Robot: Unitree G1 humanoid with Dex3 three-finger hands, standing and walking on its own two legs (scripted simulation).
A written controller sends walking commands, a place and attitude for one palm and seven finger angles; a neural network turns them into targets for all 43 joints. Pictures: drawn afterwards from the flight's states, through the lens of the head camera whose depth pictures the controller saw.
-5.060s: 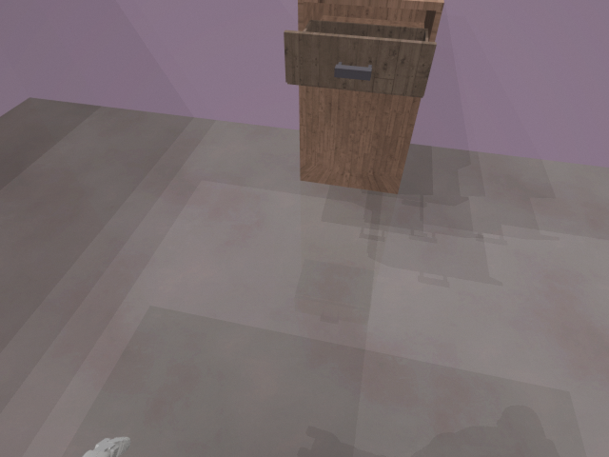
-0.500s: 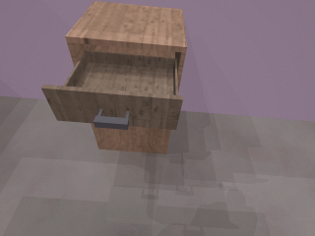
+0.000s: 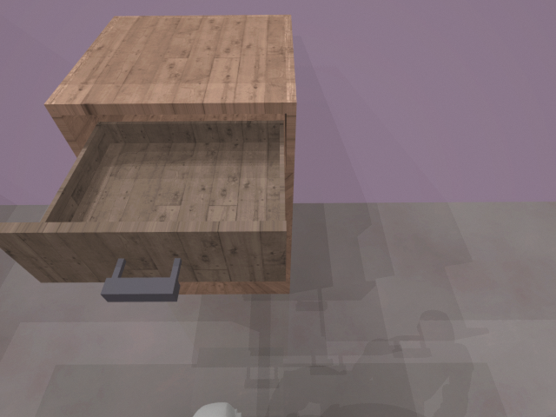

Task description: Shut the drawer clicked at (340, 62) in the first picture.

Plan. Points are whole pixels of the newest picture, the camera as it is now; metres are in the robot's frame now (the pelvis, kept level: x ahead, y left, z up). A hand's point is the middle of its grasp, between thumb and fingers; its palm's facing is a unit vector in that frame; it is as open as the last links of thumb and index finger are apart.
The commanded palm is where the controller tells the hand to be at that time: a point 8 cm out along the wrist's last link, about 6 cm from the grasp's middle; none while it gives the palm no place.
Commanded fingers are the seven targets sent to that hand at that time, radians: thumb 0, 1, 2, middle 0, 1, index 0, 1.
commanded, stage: come to a stop and stand still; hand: left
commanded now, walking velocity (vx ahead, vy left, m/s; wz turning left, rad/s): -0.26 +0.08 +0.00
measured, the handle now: (145, 276) +0.33 +0.23 -0.02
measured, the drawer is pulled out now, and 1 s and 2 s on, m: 0.30 0.30 0.30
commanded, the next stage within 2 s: look again from close up in 1.04 s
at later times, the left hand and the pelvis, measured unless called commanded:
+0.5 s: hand out of the picture +0.00 +0.20 -0.18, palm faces +0.00 -0.97 -0.24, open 7.4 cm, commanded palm none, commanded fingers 0.00 0.90 0.90 -0.20 -0.30 -0.20 -0.30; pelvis +0.01 +0.01 +0.00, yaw -3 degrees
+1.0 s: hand out of the picture -0.01 +0.12 -0.17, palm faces +0.00 -0.98 -0.19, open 7.3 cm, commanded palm none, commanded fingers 0.00 0.90 0.90 -0.20 -0.30 -0.20 -0.30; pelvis -0.02 -0.05 +0.00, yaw -2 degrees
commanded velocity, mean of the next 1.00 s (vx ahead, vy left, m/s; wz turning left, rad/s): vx -0.06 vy -0.03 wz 0.00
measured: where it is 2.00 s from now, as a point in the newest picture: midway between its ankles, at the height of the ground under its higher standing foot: outside the picture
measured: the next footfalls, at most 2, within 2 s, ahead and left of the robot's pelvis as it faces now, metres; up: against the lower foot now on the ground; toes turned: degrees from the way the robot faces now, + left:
left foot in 0.16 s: +0.13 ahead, +0.14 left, +0.00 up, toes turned +5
right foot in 0.54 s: +0.01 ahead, -0.11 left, +0.00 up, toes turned -6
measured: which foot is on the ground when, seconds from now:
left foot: up 0.00-0.14, down 0.16-0.58, up 0.60-0.72, down 0.74-1.00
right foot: down 0.00-0.24, up 0.26-0.52, down 0.54-1.00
